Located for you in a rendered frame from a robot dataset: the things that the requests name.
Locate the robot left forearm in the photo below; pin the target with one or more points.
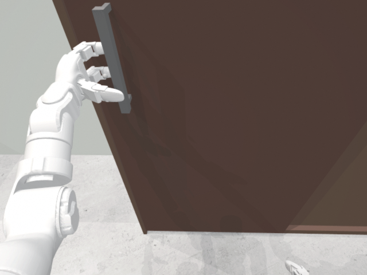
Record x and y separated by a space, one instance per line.
47 157

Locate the left robot hand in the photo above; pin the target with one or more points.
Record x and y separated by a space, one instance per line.
71 69

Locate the wardrobe door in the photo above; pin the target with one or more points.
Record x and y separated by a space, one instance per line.
239 108
341 198

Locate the right robot hand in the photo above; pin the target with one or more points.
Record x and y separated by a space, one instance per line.
295 269

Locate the handle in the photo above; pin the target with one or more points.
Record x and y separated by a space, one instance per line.
102 21

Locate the left robot upper arm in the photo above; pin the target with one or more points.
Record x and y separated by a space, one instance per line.
37 221

